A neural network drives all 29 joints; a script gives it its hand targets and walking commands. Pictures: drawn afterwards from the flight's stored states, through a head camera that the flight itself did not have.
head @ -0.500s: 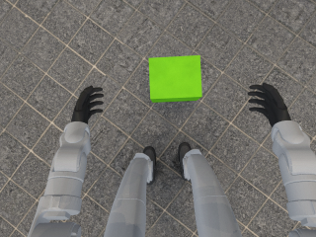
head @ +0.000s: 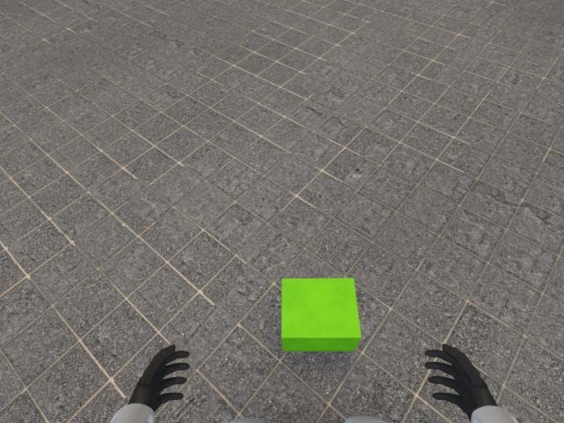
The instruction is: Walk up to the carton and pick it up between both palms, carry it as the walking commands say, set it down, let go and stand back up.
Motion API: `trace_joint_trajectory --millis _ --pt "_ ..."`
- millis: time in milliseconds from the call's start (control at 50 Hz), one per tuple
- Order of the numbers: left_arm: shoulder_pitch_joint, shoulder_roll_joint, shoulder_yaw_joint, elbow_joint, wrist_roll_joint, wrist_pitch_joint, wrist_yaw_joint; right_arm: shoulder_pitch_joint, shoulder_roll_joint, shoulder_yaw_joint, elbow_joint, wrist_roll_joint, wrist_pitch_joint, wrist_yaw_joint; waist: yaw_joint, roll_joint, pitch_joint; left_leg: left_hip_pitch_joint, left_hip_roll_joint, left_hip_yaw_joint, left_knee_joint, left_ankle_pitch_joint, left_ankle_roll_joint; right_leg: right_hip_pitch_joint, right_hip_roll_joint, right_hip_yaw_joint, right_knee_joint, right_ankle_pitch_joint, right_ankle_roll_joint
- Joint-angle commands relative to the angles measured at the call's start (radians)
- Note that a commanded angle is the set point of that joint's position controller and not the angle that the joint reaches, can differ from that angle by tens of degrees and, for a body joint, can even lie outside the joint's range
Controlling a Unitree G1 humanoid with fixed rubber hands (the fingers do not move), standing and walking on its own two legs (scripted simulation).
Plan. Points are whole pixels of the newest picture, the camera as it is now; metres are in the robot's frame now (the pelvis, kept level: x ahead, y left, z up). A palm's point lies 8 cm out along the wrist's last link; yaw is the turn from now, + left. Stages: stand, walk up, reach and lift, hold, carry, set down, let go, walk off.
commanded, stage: let go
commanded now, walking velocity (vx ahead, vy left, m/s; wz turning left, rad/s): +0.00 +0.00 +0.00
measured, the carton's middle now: (318, 315) +0.48 -0.06 -0.69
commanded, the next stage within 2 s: stand in 0.44 s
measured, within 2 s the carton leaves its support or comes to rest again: neither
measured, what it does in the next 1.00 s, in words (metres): stands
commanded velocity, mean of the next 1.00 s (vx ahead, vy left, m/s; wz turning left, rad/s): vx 0.00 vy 0.00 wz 0.00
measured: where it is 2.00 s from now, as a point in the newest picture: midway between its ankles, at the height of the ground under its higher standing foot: outside the picture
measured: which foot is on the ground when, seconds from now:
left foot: down 0.00-1.00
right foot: down 0.00-1.00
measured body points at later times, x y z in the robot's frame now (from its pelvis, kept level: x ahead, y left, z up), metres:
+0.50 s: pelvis +0.05 +0.02 -0.01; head +0.02 +0.02 +0.44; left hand +0.20 +0.25 -0.09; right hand +0.19 -0.22 -0.09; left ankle +0.00 +0.09 -0.74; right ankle +0.02 -0.11 -0.74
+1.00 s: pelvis +0.02 +0.02 +0.00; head -0.05 +0.02 +0.45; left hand +0.10 +0.30 -0.11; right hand +0.09 -0.27 -0.11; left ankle +0.00 +0.09 -0.74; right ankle +0.02 -0.11 -0.74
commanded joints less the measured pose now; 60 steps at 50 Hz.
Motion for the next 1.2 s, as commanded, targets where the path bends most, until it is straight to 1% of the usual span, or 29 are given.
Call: trace_joint_trajectory --millis 0,80,120,160,200,260,340,400,420,440,460,500,520,540,560,620,680,740,760,800,820,860,880,900,940,1000,1040,1100,1180 --pt "-0.125 0.129 0.028 -0.213 -0.010 -0.041 -0.004 -0.112 -0.121 -0.050 -0.189 0.002 -0.040 -0.003 0.014 -0.021 -0.153 -0.007 0.040 -0.020 -0.133 0.042 -0.049 0.089 -0.019 0.012 -0.117 0.044 0.014" --pt "-0.109 0.135 0.015 -0.221 -0.026 -0.028 -0.008 -0.091 -0.129 -0.056 -0.184 -0.003 -0.027 -0.005 0.008 -0.017 -0.150 0.014 0.049 -0.025 -0.125 0.089 -0.057 0.099 -0.010 0.008 -0.100 0.099 0.013" --pt "-0.092 0.139 0.015 -0.211 -0.026 -0.020 -0.007 -0.082 -0.133 -0.054 -0.174 -0.003 -0.020 -0.006 0.009 -0.004 -0.140 0.015 0.052 -0.029 -0.122 0.119 -0.061 0.101 -0.006 0.004 -0.092 0.130 0.015" --pt "-0.074 0.137 0.011 -0.205 -0.028 -0.013 -0.003 -0.070 -0.137 -0.055 -0.160 -0.005 -0.012 -0.009 0.002 0.009 -0.147 0.029 0.055 -0.035 -0.115 0.173 -0.066 0.103 0.002 0.001 -0.080 0.163 0.015" --pt "-0.059 0.135 0.012 -0.186 -0.027 -0.008 0.002 -0.066 -0.141 -0.053 -0.147 -0.012 -0.006 -0.012 0.001 0.004 -0.146 0.037 0.056 -0.039 -0.105 0.237 -0.069 0.096 0.011 -0.001 -0.073 0.194 0.017" --pt "-0.042 0.145 0.009 -0.172 -0.035 -0.010 0.016 -0.057 -0.133 -0.041 -0.134 -0.010 0.007 -0.020 0.009 0.022 -0.170 0.062 0.053 -0.043 -0.080 0.365 -0.075 0.090 0.024 -0.003 -0.057 0.248 0.021" --pt "-0.022 0.144 -0.004 -0.138 -0.041 -0.027 0.041 -0.057 -0.113 -0.027 -0.116 -0.015 0.029 -0.041 0.023 0.035 -0.232 0.095 0.056 -0.041 -0.037 0.515 -0.082 0.067 0.027 0.003 -0.018 0.302 0.022" --pt "-0.023 0.134 -0.020 -0.110 -0.047 -0.036 0.056 -0.073 -0.121 -0.035 -0.102 -0.024 0.045 -0.063 0.030 0.034 -0.248 0.099 0.058 -0.036 -0.014 0.574 -0.088 0.042 0.031 0.011 0.004 0.313 0.021" --pt "0.007 0.267 0.052 0.039 0.010 -0.064 0.078 -0.058 -0.252 -0.080 0.022 0.013 -0.020 -0.089 0.007 -0.015 -0.393 0.074 0.104 -0.077 0.020 0.558 -0.049 0.024 -0.084 0.044 0.001 0.484 0.013" --pt "-0.008 0.292 0.056 0.042 0.014 -0.074 0.085 -0.029 -0.253 -0.078 0.037 0.009 -0.051 -0.094 -0.006 -0.018 -0.386 0.059 0.108 -0.097 -0.009 0.510 -0.045 0.043 -0.094 0.063 0.010 0.487 0.003" --pt "-0.007 0.280 0.055 0.046 0.013 -0.084 0.087 -0.033 -0.253 -0.079 0.059 0.005 -0.072 -0.094 0.005 -0.026 -0.376 0.071 0.118 -0.101 -0.005 0.547 -0.035 0.020 -0.098 0.064 0.011 0.507 -0.008" --pt "-0.002 0.254 0.046 0.081 0.014 -0.097 0.088 -0.033 -0.244 -0.072 0.099 0.000 -0.102 -0.092 0.011 0.005 -0.337 0.040 0.121 -0.113 -0.020 0.581 -0.028 -0.002 -0.093 0.065 0.003 0.485 -0.002" --pt "-0.013 0.254 0.045 0.097 0.014 -0.104 0.090 -0.023 -0.235 -0.070 0.123 -0.002 -0.113 -0.090 0.008 0.005 -0.310 0.024 0.124 -0.120 -0.031 0.583 -0.025 -0.012 -0.096 0.066 -0.002 0.468 0.000" --pt "-0.021 0.246 0.042 0.113 0.012 -0.109 0.090 -0.026 -0.234 -0.070 0.140 -0.004 -0.123 -0.090 0.005 0.016 -0.289 0.018 0.127 -0.127 -0.042 0.588 -0.030 -0.028 -0.093 0.067 -0.005 0.447 0.001" --pt "-0.030 0.247 0.043 0.125 0.013 -0.114 0.090 -0.029 -0.231 -0.069 0.154 -0.005 -0.130 -0.090 0.007 0.014 -0.265 0.011 0.130 -0.130 -0.051 0.595 -0.033 -0.046 -0.091 0.066 -0.008 0.430 0.003" --pt "-0.036 0.245 0.046 0.152 0.013 -0.127 0.092 -0.027 -0.242 -0.073 0.190 -0.009 -0.146 -0.095 0.008 -0.008 -0.228 -0.013 0.135 -0.144 -0.081 0.541 -0.032 -0.065 -0.090 0.070 -0.025 0.358 0.003" --pt "-0.031 0.252 0.048 0.177 0.009 -0.136 0.093 -0.019 -0.257 -0.077 0.219 -0.014 -0.158 -0.101 0.005 0.003 -0.198 -0.035 0.142 -0.155 -0.106 0.501 -0.036 -0.077 -0.093 0.080 -0.034 0.303 -0.002" --pt "-0.017 0.268 0.051 0.203 0.008 -0.141 0.093 -0.016 -0.271 -0.080 0.245 -0.014 -0.167 -0.102 0.007 -0.009 -0.186 -0.048 0.148 -0.166 -0.124 0.474 -0.040 -0.071 -0.095 0.085 -0.042 0.280 -0.005" --pt "-0.012 0.270 0.050 0.210 0.006 -0.143 0.092 -0.021 -0.278 -0.079 0.251 -0.014 -0.168 -0.102 0.012 -0.004 -0.185 -0.060 0.147 -0.165 -0.133 0.443 -0.038 -0.062 -0.095 0.088 -0.050 0.258 -0.007" --pt "-0.004 0.282 0.050 0.229 0.006 -0.145 0.092 -0.005 -0.283 -0.078 0.275 -0.013 -0.173 -0.104 0.007 -0.015 -0.182 -0.057 0.152 -0.176 -0.144 0.424 -0.041 -0.061 -0.097 0.093 -0.056 0.248 -0.010" --pt "0.000 0.285 0.050 0.238 0.005 -0.146 0.091 -0.010 -0.285 -0.076 0.283 -0.014 -0.174 -0.104 0.011 -0.001 -0.181 -0.066 0.151 -0.172 -0.151 0.402 -0.042 -0.055 -0.098 0.093 -0.059 0.232 -0.010" --pt "0.004 0.297 0.050 0.256 0.004 -0.146 0.091 -0.007 -0.300 -0.076 0.300 -0.013 -0.178 -0.105 0.011 -0.004 -0.177 -0.066 0.152 -0.178 -0.165 0.372 -0.044 -0.055 -0.100 0.096 -0.064 0.222 -0.012" --pt "0.009 0.291 0.046 0.266 0.002 -0.147 0.091 -0.006 -0.306 -0.074 0.313 -0.013 -0.178 -0.106 0.016 0.004 -0.173 -0.073 0.155 -0.182 -0.172 0.342 -0.042 -0.052 -0.102 0.097 -0.068 0.209 -0.011" --pt "0.020 0.297 0.046 0.277 0.001 -0.148 0.090 0.002 -0.306 -0.071 0.324 -0.013 -0.180 -0.106 0.014 0.005 -0.172 -0.076 0.156 -0.185 -0.179 0.306 -0.040 -0.053 -0.102 0.101 -0.072 0.192 -0.013" --pt "0.019 0.304 0.043 0.297 0.002 -0.150 0.089 -0.004 -0.310 -0.068 0.344 -0.013 -0.181 -0.105 0.014 -0.002 -0.159 -0.087 0.158 -0.196 -0.199 0.225 -0.031 -0.060 -0.099 0.101 -0.079 0.158 -0.015" --pt "0.035 0.302 0.036 0.328 0.001 -0.152 0.084 -0.005 -0.315 -0.062 0.374 -0.013 -0.184 -0.102 0.019 0.004 -0.134 -0.126 0.159 -0.204 -0.230 0.078 -0.021 -0.058 -0.098 0.112 -0.098 0.106 -0.019" --pt "0.039 0.306 0.033 0.352 0.003 -0.155 0.082 -0.014 -0.321 -0.059 0.399 -0.016 -0.183 -0.100 0.020 -0.008 -0.108 -0.160 0.159 -0.211 -0.251 -0.016 -0.013 -0.057 -0.098 0.117 -0.108 0.085 -0.022" --pt "0.049 0.309 0.025 0.385 0.004 -0.158 0.079 -0.014 -0.317 -0.053 0.432 -0.012 -0.185 -0.097 0.019 -0.004 -0.098 -0.170 0.155 -0.212 -0.263 -0.082 -0.008 -0.066 -0.098 0.128 -0.121 0.057 -0.027" --pt "0.056 0.314 0.017 0.424 0.001 -0.162 0.079 -0.014 -0.316 -0.045 0.476 -0.009 -0.183 -0.092 0.018 -0.014 -0.091 -0.165 0.147 -0.201 -0.253 -0.103 0.006 -0.083 -0.104 0.146 -0.148 0.024 -0.032"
